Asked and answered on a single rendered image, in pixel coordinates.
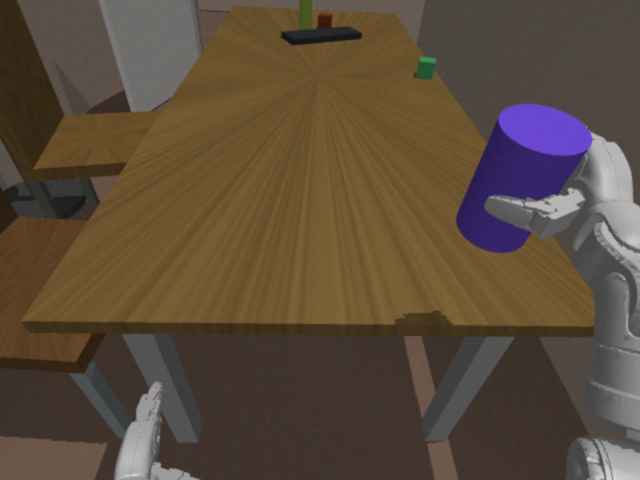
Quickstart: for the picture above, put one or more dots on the right robot hand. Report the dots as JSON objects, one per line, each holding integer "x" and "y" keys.
{"x": 602, "y": 175}

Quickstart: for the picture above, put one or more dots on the left robot hand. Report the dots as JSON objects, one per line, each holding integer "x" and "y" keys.
{"x": 141, "y": 443}

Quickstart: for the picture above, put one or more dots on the right robot arm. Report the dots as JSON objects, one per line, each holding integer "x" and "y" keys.
{"x": 607, "y": 244}

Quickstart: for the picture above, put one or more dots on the table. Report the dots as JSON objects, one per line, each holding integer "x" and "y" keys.
{"x": 306, "y": 190}

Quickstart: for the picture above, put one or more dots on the coat stand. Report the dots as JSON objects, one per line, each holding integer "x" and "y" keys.
{"x": 67, "y": 194}

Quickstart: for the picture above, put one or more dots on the chair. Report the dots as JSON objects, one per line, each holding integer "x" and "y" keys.
{"x": 31, "y": 248}
{"x": 44, "y": 143}

